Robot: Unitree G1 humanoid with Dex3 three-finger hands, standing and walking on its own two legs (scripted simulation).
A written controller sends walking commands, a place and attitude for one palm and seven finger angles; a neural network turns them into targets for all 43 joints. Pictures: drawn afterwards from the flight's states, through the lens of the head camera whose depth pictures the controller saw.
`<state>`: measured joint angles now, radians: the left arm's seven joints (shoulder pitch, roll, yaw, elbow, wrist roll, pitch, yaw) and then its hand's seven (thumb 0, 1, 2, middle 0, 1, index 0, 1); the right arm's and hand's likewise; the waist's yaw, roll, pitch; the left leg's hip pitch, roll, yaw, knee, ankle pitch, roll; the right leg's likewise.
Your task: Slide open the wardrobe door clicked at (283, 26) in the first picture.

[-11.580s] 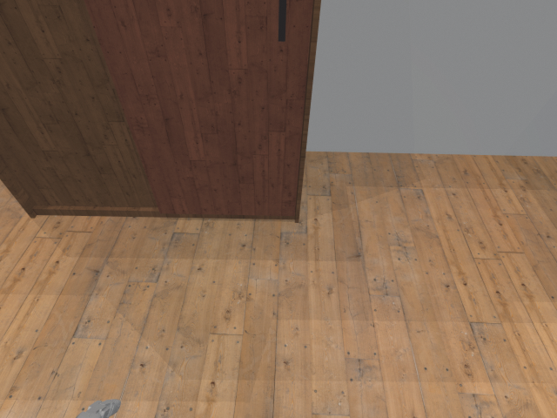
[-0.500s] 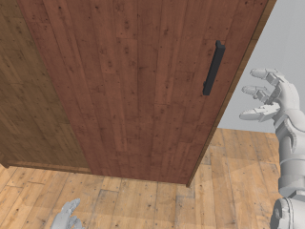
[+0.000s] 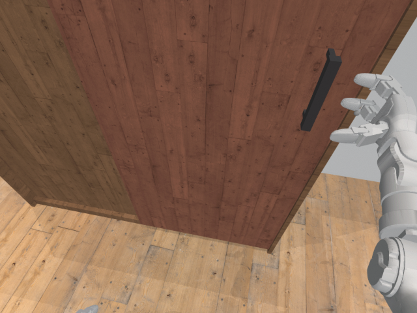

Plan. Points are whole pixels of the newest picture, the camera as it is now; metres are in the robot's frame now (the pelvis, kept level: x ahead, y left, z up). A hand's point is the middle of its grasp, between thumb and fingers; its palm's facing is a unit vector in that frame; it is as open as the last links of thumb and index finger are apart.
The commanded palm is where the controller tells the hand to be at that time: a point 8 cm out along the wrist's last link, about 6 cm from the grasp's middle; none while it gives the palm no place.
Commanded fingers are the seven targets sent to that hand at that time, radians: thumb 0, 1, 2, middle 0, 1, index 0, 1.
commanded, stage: move the hooked fingers beside the handle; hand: right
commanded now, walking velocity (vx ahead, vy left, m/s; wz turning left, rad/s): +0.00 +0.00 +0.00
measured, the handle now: (317, 92) +0.51 -0.14 +0.18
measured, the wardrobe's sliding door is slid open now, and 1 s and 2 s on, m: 0.00 0.00 0.00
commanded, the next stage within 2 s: feel for the door with the fingertips in 1.68 s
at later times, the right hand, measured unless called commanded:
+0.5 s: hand (352, 118) +0.44 -0.19 +0.18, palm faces +0.09 +1.00 +0.03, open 14.0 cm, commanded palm +0.41 -0.25 +0.18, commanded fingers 0.00 0.50 -0.30 0.30 1.20 0.30 1.20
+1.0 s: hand (360, 124) +0.43 -0.20 +0.18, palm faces +0.11 +0.99 +0.02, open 14.0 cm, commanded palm +0.41 -0.25 +0.18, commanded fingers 0.00 0.50 -0.30 0.30 1.20 0.30 1.20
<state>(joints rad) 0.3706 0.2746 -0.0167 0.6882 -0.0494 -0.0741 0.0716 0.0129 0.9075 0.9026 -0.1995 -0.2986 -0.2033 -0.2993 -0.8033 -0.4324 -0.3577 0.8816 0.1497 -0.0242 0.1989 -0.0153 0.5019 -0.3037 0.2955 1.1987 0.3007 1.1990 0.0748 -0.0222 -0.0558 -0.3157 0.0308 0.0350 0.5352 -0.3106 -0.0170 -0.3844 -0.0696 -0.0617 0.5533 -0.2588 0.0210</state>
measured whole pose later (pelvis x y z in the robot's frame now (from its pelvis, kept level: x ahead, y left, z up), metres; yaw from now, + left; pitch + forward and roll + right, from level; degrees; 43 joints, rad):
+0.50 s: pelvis +0.00 +0.01 +0.00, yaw -2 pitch +4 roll +0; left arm 0.27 0.26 -0.04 0.66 -0.06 -0.05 0.08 0.01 0.91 0.90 -0.20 -0.30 -0.20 -0.30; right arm -0.81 -0.38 -0.30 0.85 0.16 0.07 0.17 -0.01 0.50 -0.30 0.30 1.20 0.30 1.20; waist 0.04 -0.02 -0.07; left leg -0.29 0.03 0.06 0.54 -0.33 -0.01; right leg -0.37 -0.07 -0.03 0.56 -0.26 0.03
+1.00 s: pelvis +0.00 +0.01 +0.00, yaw -1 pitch +4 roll +1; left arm 0.34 0.27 -0.02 0.67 -0.06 -0.04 0.08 0.01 0.91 0.90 -0.20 -0.30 -0.20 -0.30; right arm -0.71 -0.39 -0.34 0.77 0.17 -0.03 0.18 -0.02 0.50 -0.30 0.30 1.20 0.30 1.20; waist 0.05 -0.02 -0.05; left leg -0.29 0.02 0.05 0.55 -0.32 -0.01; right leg -0.37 -0.08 -0.04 0.56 -0.26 0.03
